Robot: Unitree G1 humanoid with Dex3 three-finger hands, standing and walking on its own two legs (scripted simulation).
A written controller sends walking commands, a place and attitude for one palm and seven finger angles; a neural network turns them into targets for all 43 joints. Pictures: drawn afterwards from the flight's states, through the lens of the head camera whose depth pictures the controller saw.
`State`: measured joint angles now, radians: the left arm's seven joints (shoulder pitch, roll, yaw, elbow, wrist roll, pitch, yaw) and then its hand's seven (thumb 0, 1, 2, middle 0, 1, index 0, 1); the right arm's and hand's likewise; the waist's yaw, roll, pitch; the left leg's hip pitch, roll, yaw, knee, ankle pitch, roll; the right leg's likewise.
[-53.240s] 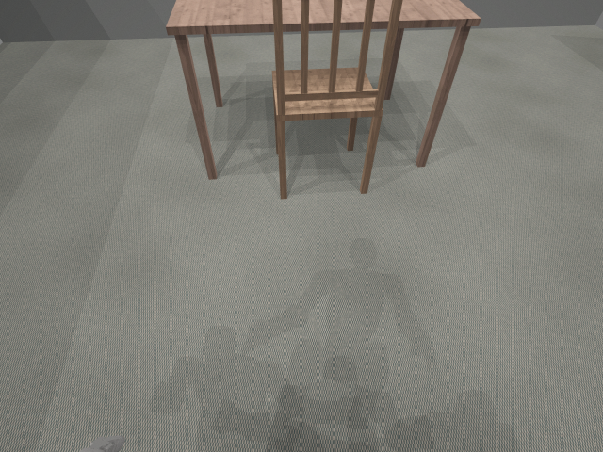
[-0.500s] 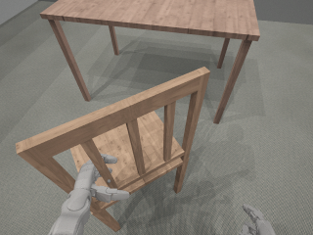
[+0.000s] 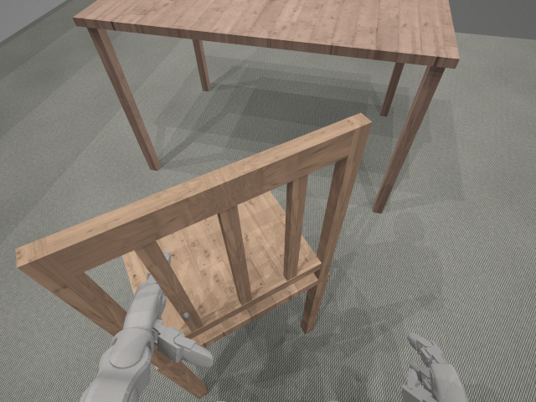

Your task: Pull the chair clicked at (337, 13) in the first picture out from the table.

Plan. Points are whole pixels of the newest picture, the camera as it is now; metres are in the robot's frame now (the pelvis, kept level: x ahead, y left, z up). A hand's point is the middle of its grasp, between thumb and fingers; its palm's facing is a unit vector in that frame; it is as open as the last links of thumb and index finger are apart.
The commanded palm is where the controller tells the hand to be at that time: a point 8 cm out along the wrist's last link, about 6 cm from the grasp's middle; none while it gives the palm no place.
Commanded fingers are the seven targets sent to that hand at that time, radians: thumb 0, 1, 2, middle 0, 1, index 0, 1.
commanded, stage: draw the fingers out of the gap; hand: left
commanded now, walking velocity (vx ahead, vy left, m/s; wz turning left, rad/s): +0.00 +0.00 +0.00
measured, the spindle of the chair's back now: (237, 262) +0.34 +0.06 -0.02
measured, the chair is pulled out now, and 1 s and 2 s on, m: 0.60 0.61 0.60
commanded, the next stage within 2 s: draw the hand back to the body in 0.72 s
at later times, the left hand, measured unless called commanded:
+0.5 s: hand (173, 366) +0.19 +0.14 -0.02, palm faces -0.03 -0.98 -0.18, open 17.5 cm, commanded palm +0.15 +0.20 -0.01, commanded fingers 0.00 -0.55 0.20 0.00 0.00 0.00 0.00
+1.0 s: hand out of the picture +0.13 +0.15 +0.00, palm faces +0.05 -1.00 -0.03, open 17.3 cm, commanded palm +0.10 +0.22 +0.03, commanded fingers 0.00 -0.55 0.20 0.00 0.00 0.00 0.00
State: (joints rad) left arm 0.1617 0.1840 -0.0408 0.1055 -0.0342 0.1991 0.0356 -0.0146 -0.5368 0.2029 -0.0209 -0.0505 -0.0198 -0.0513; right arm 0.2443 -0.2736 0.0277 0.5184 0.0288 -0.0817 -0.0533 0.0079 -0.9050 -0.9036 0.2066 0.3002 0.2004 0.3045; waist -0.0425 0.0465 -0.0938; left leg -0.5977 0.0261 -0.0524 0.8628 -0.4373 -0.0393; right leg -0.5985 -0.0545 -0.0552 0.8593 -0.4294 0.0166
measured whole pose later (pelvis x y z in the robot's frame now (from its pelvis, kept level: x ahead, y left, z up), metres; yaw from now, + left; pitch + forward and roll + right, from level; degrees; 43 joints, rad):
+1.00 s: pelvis -0.01 +0.01 -0.02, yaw +1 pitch +11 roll -2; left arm 0.80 0.19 -0.04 -0.34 -0.16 -0.06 -0.06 -0.02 -0.54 0.20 -0.01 0.00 -0.05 -0.02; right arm 0.25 -0.21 -0.02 0.49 0.04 -0.17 -0.09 0.01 -0.90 -0.90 0.21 0.30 0.20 0.30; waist 0.00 0.04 -0.15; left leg -0.72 0.03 -0.08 1.05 -0.52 -0.04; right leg -0.69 -0.05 -0.08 1.00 -0.50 0.02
